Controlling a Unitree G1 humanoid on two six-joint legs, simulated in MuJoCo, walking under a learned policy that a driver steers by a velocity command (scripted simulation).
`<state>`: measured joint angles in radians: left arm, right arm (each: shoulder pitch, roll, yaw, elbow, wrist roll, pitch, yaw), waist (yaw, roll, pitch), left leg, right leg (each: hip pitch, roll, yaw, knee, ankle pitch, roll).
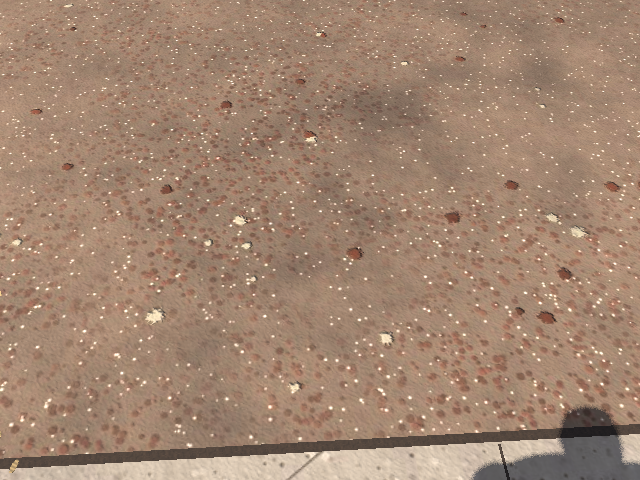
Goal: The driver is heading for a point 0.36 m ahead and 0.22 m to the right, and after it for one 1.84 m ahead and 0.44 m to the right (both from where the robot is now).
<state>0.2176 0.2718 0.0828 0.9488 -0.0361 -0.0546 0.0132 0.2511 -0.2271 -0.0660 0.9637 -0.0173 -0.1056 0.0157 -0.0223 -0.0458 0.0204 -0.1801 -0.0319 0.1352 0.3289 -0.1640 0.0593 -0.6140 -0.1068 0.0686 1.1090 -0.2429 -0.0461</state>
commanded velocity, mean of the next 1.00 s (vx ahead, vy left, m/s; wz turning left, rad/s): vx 0.27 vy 0.00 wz -0.34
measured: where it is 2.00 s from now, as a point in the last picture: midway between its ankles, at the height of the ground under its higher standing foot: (401, 432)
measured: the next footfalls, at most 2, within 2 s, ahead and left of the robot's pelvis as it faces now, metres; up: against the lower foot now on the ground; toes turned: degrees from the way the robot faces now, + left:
right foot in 0.32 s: +0.37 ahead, -0.20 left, +0.00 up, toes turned -19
left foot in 0.80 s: +0.55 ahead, -0.02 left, +0.00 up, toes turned -21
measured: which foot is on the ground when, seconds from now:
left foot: down 0.00-0.34, up 0.36-0.78, down 0.80-1.00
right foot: up 0.00-0.30, down 0.32-1.00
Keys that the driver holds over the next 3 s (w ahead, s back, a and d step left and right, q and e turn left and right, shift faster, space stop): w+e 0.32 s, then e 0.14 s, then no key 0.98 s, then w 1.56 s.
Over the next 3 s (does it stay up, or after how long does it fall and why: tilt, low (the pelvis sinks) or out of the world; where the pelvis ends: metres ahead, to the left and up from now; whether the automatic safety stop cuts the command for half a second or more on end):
stays up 1.12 -0.32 0.00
